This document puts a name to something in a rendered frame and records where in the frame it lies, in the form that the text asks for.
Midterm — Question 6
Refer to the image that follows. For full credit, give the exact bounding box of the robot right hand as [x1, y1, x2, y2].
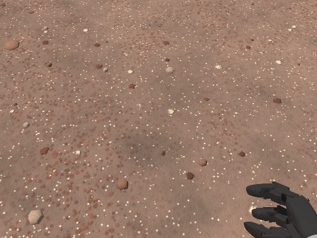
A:
[244, 181, 317, 238]

